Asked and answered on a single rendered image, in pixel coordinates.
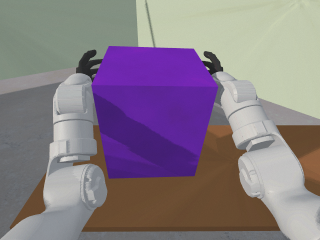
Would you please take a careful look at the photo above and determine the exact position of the left robot hand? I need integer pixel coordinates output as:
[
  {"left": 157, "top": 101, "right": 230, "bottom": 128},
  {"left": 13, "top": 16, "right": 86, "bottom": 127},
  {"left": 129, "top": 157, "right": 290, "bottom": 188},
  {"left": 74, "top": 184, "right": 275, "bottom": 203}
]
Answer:
[{"left": 76, "top": 49, "right": 103, "bottom": 82}]

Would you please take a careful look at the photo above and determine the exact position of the right robot hand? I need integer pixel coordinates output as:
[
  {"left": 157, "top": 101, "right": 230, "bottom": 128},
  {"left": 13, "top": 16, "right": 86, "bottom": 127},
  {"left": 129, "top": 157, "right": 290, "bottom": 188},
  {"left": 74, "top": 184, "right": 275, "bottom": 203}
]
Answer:
[{"left": 202, "top": 51, "right": 223, "bottom": 75}]

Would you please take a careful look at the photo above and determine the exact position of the robot left forearm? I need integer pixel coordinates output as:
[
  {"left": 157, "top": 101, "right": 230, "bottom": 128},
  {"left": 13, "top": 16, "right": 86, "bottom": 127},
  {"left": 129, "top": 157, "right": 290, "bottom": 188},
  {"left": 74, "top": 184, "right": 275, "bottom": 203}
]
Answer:
[{"left": 43, "top": 73, "right": 97, "bottom": 206}]

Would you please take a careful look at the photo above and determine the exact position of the table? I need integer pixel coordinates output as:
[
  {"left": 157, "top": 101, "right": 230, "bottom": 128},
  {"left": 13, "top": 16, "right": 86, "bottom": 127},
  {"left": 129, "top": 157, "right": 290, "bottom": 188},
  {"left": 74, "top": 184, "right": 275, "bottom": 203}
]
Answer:
[{"left": 9, "top": 125, "right": 320, "bottom": 232}]

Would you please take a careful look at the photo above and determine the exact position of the carton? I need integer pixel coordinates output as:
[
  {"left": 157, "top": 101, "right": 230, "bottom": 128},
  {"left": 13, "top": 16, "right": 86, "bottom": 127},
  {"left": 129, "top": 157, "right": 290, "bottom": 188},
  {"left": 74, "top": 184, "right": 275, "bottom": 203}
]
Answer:
[{"left": 91, "top": 46, "right": 218, "bottom": 179}]

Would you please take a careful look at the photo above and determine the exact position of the left robot upper arm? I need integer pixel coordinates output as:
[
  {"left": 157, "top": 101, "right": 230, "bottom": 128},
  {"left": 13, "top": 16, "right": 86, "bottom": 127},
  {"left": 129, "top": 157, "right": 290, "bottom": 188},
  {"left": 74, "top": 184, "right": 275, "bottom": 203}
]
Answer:
[{"left": 0, "top": 163, "right": 108, "bottom": 240}]

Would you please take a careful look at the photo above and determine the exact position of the robot right forearm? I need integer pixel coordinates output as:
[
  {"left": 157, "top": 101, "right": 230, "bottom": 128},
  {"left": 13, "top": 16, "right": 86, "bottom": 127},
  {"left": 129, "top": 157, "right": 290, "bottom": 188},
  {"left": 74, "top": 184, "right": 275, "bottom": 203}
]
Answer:
[{"left": 211, "top": 71, "right": 305, "bottom": 184}]

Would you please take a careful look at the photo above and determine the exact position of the right robot upper arm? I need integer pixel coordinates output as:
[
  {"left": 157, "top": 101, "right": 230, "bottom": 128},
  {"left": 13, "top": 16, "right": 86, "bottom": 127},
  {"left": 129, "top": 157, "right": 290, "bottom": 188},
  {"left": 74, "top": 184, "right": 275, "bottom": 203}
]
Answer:
[{"left": 238, "top": 145, "right": 320, "bottom": 240}]

